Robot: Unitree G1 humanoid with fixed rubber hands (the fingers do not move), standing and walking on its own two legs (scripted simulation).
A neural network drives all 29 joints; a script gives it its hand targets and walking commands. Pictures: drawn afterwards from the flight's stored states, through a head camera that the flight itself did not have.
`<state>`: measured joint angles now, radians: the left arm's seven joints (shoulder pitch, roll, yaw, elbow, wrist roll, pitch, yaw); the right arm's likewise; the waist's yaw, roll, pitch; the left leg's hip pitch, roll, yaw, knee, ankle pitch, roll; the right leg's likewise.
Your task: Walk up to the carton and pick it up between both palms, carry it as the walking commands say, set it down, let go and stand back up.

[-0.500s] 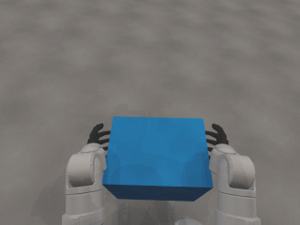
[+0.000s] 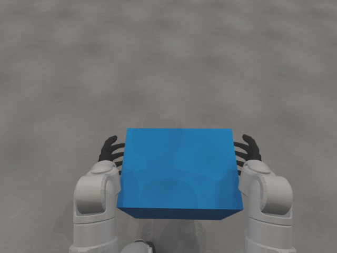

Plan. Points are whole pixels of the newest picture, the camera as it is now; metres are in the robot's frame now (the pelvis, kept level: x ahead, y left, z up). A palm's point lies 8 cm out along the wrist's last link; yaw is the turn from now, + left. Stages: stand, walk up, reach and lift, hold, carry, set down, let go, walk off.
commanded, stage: carry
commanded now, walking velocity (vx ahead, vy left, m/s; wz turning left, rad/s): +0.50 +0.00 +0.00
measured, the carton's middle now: (178, 178) +0.29 +0.00 -0.02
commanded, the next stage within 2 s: none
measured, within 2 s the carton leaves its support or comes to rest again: neither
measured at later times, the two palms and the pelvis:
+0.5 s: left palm (114, 69) +0.61 +0.20 +0.07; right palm (215, 67) +0.60 -0.11 +0.08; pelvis +0.32 +0.05 -0.01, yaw -2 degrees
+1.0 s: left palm (117, 19) +0.95 +0.26 +0.05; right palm (192, 16) +0.95 -0.05 +0.07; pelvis +0.66 +0.10 -0.02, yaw -1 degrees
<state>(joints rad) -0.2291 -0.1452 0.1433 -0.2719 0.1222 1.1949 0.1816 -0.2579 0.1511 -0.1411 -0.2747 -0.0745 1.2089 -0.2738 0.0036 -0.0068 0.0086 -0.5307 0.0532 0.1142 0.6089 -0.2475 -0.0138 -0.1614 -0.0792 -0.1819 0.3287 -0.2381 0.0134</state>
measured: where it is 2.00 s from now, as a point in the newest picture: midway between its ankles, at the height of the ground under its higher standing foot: (156, 100)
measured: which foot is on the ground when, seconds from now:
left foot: up 0.00-0.06, down 0.08-0.58, up 0.60-0.90, down 0.92-1.00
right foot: down 0.00-0.10, up 0.12-0.54, down 0.56-0.96, up 0.98-1.00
